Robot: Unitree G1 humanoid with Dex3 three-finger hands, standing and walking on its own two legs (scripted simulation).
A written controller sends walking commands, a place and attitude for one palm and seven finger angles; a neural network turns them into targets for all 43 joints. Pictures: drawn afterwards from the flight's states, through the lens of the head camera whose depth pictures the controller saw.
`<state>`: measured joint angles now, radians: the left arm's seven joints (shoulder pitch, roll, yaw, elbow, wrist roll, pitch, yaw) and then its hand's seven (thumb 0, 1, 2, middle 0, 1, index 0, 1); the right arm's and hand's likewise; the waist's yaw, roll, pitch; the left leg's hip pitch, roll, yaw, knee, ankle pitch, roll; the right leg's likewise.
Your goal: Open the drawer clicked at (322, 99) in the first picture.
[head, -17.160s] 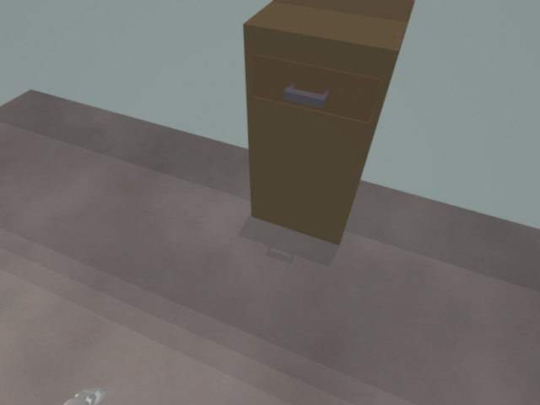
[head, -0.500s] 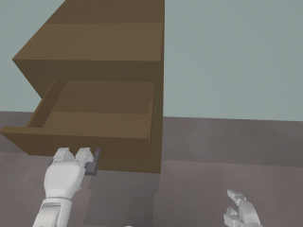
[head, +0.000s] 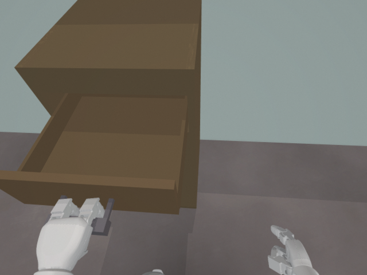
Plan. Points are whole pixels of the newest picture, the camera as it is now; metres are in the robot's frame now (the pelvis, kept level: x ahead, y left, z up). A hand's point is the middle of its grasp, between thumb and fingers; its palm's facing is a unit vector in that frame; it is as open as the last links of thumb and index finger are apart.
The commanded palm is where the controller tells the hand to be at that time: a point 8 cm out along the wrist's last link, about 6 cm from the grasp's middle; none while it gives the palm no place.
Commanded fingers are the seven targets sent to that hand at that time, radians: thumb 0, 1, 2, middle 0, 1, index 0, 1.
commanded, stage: pull the drawer open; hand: left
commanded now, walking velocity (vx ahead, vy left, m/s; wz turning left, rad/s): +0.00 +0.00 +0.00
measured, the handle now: (82, 213) +0.24 +0.24 +0.01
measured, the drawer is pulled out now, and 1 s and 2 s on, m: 0.26 0.30 0.29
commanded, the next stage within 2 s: open the thumb to release the handle in 0.40 s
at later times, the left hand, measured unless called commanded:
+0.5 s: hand (72, 266) +0.14 +0.23 +0.00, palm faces -0.07 -0.08 -0.99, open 6.1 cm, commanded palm +0.12 +0.24 +0.05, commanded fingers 0.00 0.83 0.87 -0.40 -1.34 -0.40 -1.34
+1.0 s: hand (67, 267) +0.14 +0.24 +0.00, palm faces -0.04 -0.08 -1.00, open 12.2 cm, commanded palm +0.12 +0.24 +0.05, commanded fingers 0.00 -0.50 0.30 -0.30 -1.20 -0.30 -1.20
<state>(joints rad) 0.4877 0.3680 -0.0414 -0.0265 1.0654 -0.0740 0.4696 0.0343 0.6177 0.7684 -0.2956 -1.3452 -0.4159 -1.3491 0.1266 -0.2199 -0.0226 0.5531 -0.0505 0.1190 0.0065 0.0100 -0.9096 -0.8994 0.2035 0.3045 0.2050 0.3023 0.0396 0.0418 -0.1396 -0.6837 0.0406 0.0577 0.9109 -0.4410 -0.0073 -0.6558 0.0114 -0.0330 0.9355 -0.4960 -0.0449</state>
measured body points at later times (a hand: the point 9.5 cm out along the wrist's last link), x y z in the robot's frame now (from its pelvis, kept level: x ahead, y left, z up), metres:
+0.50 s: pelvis +0.00 -0.01 -0.01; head +0.05 -0.04 +0.43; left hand +0.14 +0.23 +0.05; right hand +0.20 -0.22 -0.12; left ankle +0.00 +0.13 -0.69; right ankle -0.02 -0.09 -0.69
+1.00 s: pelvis -0.01 +0.00 -0.01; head +0.04 -0.03 +0.43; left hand +0.14 +0.24 +0.05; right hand +0.19 -0.22 -0.12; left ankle +0.00 +0.13 -0.69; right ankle -0.02 -0.09 -0.69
